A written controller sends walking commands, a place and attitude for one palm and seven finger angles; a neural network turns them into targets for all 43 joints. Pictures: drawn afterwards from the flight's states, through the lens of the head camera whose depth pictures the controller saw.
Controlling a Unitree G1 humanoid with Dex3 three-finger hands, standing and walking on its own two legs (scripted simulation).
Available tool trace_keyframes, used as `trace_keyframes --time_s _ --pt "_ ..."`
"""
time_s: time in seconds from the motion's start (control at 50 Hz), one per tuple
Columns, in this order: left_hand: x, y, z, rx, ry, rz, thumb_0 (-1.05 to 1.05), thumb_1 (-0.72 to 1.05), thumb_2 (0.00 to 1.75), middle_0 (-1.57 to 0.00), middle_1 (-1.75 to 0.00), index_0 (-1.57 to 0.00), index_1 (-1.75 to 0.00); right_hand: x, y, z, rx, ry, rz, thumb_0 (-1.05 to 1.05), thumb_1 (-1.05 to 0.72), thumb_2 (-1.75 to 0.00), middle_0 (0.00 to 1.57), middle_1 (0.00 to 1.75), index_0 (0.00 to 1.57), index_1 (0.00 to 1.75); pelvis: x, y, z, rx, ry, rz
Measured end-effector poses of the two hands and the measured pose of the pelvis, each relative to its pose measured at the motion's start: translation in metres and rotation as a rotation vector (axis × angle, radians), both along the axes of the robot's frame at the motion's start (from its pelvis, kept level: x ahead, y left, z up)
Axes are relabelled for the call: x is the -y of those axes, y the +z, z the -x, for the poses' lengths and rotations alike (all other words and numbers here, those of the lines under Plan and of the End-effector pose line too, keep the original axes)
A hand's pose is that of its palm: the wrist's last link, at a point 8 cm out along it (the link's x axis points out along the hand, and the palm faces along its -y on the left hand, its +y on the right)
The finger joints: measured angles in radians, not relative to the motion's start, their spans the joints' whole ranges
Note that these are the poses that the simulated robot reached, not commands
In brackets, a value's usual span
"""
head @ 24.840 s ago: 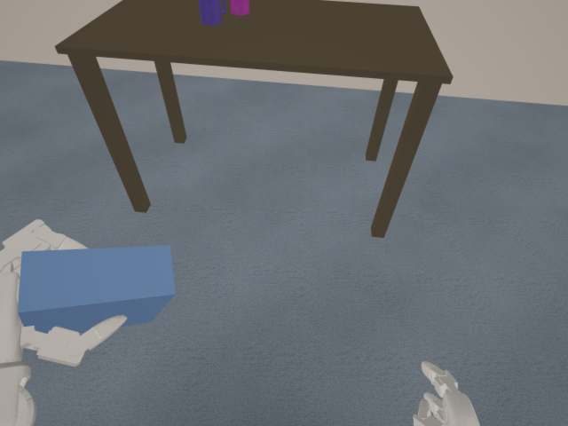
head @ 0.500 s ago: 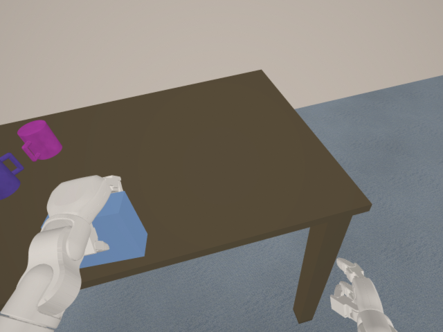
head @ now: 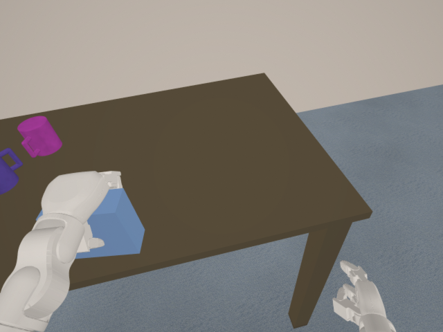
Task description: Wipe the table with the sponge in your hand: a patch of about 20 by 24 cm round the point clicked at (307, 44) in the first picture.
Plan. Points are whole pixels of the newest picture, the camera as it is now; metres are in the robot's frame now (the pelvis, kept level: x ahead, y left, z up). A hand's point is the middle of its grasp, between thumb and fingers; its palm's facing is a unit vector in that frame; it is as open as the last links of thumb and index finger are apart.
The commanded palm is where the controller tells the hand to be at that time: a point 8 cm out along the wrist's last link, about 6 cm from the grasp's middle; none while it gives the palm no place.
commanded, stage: move the sponge above the wiping area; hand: left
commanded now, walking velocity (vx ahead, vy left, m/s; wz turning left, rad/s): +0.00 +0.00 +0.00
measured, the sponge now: (101, 232) +0.24 +0.28 +0.07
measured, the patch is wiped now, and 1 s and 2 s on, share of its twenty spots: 0.00 0.00 0.00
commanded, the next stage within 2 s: lower the sponge onto the table in 0.68 s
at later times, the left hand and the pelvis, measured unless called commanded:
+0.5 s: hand (96, 194) +0.26 +0.26 +0.15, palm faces +0.14 -0.04 -0.99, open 9.6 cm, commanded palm +0.23 +0.28 +0.22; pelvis +0.00 +0.00 +0.00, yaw -1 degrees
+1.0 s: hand (77, 186) +0.26 +0.29 +0.17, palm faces +0.17 -0.02 -0.98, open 9.6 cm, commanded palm +0.22 +0.28 +0.22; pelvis +0.00 +0.00 +0.00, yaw +0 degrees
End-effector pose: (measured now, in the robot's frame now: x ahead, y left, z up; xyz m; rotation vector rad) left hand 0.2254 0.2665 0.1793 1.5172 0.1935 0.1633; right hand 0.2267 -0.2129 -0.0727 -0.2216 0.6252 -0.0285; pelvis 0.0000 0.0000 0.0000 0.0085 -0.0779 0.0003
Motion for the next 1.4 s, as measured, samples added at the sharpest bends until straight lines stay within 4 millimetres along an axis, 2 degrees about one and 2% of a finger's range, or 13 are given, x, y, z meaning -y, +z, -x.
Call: trace_keyframes --time_s 0.06,0.16,0.24,0.36,0.44,0.58,0.66,0.8,0.9,1.04,1.12,1.26,1.4 --pt "-0.006 0.021 -0.002 0.124 0.006 -0.022 0.00 -0.47 1.04 -0.79 -1.38 -0.80 -1.38 -0.007 -0.001 0.001 -0.011 0.010 -0.013 0.01 -0.90 -0.90 0.20 0.30 0.20 0.30 0.000 0.001 -0.001 0.008 0.001 0.003" --pt "-0.033 0.045 -0.012 0.207 0.181 -0.009 0.00 -0.47 1.04 -0.79 -1.38 -0.80 -1.38 -0.017 -0.004 -0.001 -0.033 0.020 -0.065 0.01 -0.90 -0.90 0.20 0.30 0.20 0.30 -0.002 0.002 0.002 -0.004 -0.002 0.001" --pt "-0.037 0.033 -0.016 0.116 0.250 0.027 0.00 -0.47 1.04 -0.78 -1.39 -0.79 -1.38 -0.021 -0.005 -0.004 -0.023 0.019 -0.097 0.01 -0.90 -0.90 0.20 0.30 0.20 0.30 -0.005 0.002 0.003 -0.022 0.000 0.000" --pt "0.002 -0.006 -0.010 -0.042 0.087 0.059 0.00 -0.47 1.04 -0.78 -1.39 -0.79 -1.38 -0.022 -0.003 -0.008 -0.003 0.031 -0.077 0.01 -0.90 -0.90 0.20 0.30 0.20 0.30 -0.009 0.001 0.001 -0.022 0.002 -0.002" --pt "0.019 0.004 -0.007 0.044 -0.033 0.018 0.00 -0.47 1.05 -0.79 -1.38 -0.80 -1.38 -0.023 0.001 -0.008 0.001 0.045 -0.049 0.01 -0.90 -0.90 0.20 0.30 0.20 0.30 -0.007 0.002 -0.002 -0.007 -0.003 -0.003" --pt "-0.023 0.045 -0.015 0.223 0.169 -0.004 0.00 -0.47 1.04 -0.79 -1.38 -0.80 -1.38 -0.022 0.001 -0.008 -0.033 0.042 -0.073 0.01 -0.90 -0.90 0.20 0.30 0.20 0.30 -0.001 0.003 -0.001 -0.003 -0.012 -0.002" --pt "-0.041 0.040 -0.013 0.152 0.289 0.026 0.00 -0.47 1.05 -0.79 -1.39 -0.80 -1.39 -0.015 0.001 -0.009 -0.023 0.024 -0.086 0.01 -0.90 -0.90 0.20 0.30 0.20 0.30 -0.001 0.002 0.000 -0.019 -0.007 -0.001" --pt "-0.015 -0.012 0.000 -0.084 0.157 0.052 0.00 -0.47 1.05 -0.79 -1.39 -0.79 -1.39 -0.004 0.001 -0.008 -0.004 0.013 -0.036 0.01 -0.90 -0.90 0.20 0.30 0.20 0.30 -0.002 0.000 0.000 -0.016 0.004 0.000" --pt "-0.001 0.008 0.001 0.045 0.013 -0.010 0.00 -0.47 1.05 -0.79 -1.39 -0.80 -1.38 -0.007 0.001 -0.003 -0.004 0.022 -0.005 0.01 -0.90 -0.90 0.20 0.30 0.20 0.30 0.000 0.001 -0.001 0.006 0.003 0.002" --pt "-0.028 0.041 -0.013 0.187 0.179 0.000 0.00 -0.47 1.05 -0.79 -1.39 -0.80 -1.38 -0.016 -0.005 0.001 -0.035 0.022 -0.071 0.01 -0.90 -0.90 0.20 0.30 0.20 0.30 0.001 0.002 0.002 -0.005 -0.005 0.000" --pt "-0.030 0.029 -0.013 0.100 0.238 0.029 0.00 -0.47 1.05 -0.79 -1.39 -0.80 -1.39 -0.015 -0.005 0.000 -0.027 0.015 -0.095 0.01 -0.90 -0.90 0.20 0.30 0.20 0.30 -0.001 0.002 0.003 -0.020 -0.005 -0.001" --pt "-0.005 -0.011 -0.004 -0.055 0.096 0.035 0.00 -0.47 1.05 -0.79 -1.39 -0.80 -1.39 -0.009 -0.003 0.000 -0.016 0.019 -0.047 0.01 -0.90 -0.90 0.20 0.30 0.20 0.30 -0.002 0.000 0.002 -0.015 0.002 -0.003" --pt "-0.014 0.012 0.000 0.111 0.078 -0.004 0.00 -0.47 1.05 -0.79 -1.38 -0.80 -1.38 -0.008 -0.001 0.002 -0.024 0.019 -0.028 0.01 -0.90 -0.90 0.20 0.30 0.20 0.30 0.000 0.001 0.001 0.003 -0.007 0.003"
